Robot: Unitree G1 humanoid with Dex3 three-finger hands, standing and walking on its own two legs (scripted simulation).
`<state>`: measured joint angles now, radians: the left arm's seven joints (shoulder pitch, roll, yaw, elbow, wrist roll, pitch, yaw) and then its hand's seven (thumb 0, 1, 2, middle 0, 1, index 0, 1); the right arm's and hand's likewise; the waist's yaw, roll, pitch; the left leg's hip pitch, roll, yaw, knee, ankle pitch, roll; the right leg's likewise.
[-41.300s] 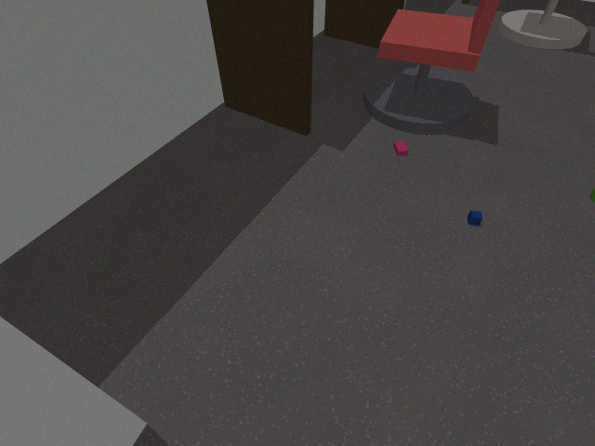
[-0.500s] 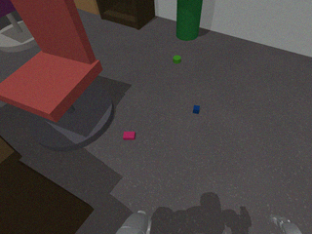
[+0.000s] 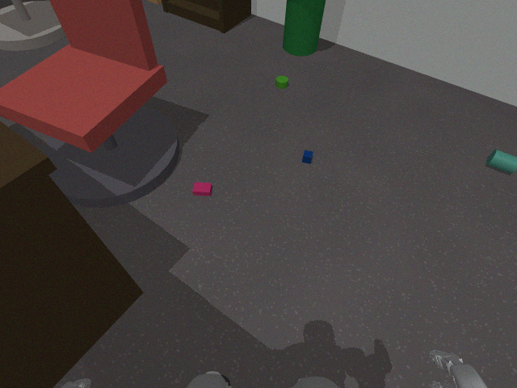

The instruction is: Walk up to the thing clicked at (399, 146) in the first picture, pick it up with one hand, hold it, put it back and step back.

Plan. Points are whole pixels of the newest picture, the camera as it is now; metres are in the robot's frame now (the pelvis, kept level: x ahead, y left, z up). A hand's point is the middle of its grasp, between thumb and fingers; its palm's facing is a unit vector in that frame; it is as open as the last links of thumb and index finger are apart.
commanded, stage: step back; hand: left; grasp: from above
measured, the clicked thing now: (202, 189) +1.01 +0.28 -0.75
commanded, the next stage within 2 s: stand in 1.20 s
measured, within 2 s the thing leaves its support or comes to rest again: neither
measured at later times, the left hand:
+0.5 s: hand out of the picture -0.06 +0.28 -0.13, palm faces +0.10 -0.89 -0.43, open 7.4 cm
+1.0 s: hand out of the picture +0.04 +0.25 -0.14, palm faces +0.04 -0.91 -0.41, open 7.4 cm
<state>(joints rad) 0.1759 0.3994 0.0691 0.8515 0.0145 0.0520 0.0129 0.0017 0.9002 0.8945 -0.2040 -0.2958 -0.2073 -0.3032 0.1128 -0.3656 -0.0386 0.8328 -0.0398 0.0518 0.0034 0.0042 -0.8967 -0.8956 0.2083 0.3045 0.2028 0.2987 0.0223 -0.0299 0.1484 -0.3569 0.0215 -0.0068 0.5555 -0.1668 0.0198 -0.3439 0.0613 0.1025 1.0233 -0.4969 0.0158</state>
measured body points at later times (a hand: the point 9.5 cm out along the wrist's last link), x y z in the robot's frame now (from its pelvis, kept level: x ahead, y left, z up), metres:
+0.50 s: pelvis -0.08 -0.01 +0.00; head -0.06 -0.02 +0.45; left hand -0.06 +0.32 -0.10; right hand -0.01 -0.32 -0.13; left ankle -0.08 +0.11 -0.73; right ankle -0.08 -0.12 -0.73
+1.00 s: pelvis -0.03 -0.02 +0.00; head +0.00 -0.04 +0.44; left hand +0.04 +0.30 -0.11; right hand +0.05 -0.32 -0.15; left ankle -0.07 +0.12 -0.71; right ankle +0.03 -0.13 -0.73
